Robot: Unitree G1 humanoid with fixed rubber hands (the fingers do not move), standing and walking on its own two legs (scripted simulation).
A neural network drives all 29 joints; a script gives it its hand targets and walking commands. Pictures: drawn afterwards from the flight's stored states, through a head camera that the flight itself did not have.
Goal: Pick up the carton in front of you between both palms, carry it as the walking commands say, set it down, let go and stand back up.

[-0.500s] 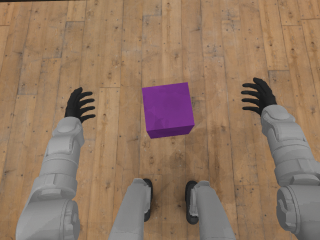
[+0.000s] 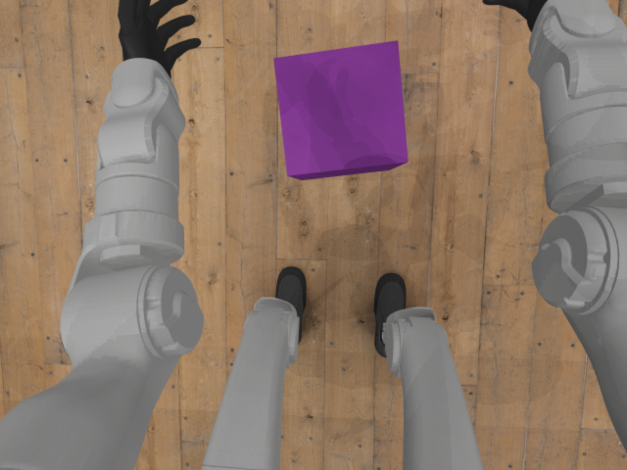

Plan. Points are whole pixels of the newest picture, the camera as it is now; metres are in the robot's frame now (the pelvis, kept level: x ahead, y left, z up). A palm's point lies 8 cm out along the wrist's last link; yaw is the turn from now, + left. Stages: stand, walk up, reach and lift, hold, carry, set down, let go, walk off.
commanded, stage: reach and lift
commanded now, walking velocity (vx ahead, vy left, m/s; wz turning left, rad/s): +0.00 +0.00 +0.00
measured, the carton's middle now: (341, 123) +0.53 +0.03 -0.53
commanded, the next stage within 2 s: none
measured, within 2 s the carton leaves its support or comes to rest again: leaves its support in 1.72 s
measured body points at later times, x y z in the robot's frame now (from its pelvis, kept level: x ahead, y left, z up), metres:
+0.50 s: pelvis -0.03 +0.00 -0.20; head +0.35 +0.00 +0.05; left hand +0.51 +0.23 -0.36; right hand +0.57 -0.16 -0.36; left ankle +0.06 +0.13 -0.62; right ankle +0.06 -0.12 -0.62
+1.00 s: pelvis -0.04 +0.00 -0.28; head +0.35 +0.00 -0.07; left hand +0.52 +0.21 -0.47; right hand +0.57 -0.15 -0.47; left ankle +0.06 +0.13 -0.62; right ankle +0.06 -0.12 -0.62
